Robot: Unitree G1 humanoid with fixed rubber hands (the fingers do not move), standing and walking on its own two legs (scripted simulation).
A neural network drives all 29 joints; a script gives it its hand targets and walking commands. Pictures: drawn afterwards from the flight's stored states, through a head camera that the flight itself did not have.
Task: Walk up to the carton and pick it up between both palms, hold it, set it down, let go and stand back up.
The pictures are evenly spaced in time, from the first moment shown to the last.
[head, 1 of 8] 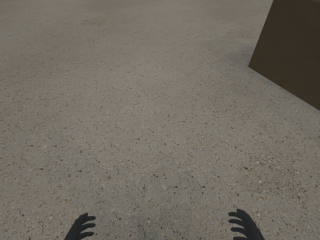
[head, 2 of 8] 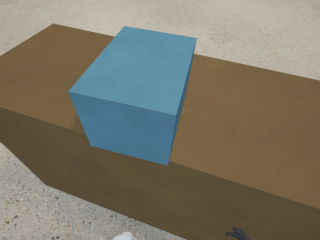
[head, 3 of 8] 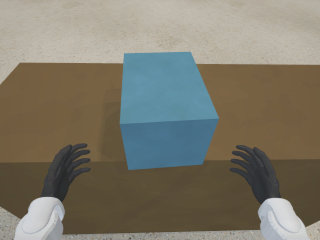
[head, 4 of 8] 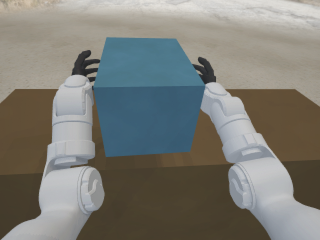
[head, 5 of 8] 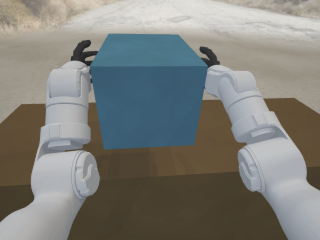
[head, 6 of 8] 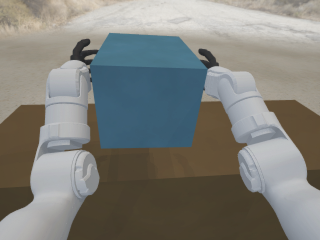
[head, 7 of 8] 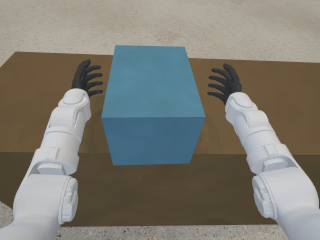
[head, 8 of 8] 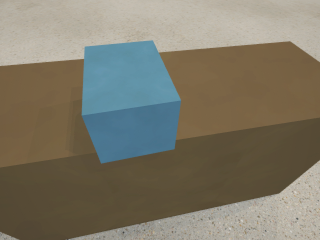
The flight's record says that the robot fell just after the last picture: no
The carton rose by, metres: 0.21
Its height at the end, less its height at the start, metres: +0.00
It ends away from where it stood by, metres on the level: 0.03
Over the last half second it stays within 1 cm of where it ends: yes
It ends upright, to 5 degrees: yes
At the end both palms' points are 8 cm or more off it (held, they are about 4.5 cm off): yes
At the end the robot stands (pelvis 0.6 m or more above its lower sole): yes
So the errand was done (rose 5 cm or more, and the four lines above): yes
